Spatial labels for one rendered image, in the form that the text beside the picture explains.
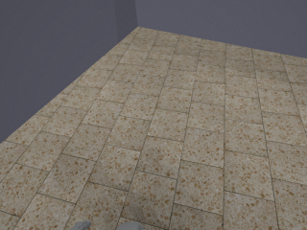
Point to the robot left hand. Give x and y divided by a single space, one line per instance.
82 225

